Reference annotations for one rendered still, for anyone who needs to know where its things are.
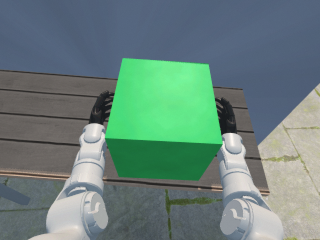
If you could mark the carton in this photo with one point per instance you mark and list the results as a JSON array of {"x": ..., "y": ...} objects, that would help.
[{"x": 163, "y": 122}]

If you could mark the left robot hand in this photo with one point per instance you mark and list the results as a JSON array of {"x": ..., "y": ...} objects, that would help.
[{"x": 98, "y": 114}]

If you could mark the right robot hand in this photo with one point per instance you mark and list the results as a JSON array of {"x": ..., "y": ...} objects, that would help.
[{"x": 227, "y": 121}]

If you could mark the robot left upper arm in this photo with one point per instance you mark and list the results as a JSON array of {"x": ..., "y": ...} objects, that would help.
[{"x": 79, "y": 217}]

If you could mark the right robot forearm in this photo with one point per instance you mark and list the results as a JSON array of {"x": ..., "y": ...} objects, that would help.
[{"x": 235, "y": 177}]

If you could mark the robot right upper arm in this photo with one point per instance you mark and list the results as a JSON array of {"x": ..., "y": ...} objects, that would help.
[{"x": 245, "y": 220}]

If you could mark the left robot forearm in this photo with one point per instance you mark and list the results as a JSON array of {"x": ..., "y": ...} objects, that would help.
[{"x": 89, "y": 165}]

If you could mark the table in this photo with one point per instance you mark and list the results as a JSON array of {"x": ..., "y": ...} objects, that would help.
[{"x": 42, "y": 116}]

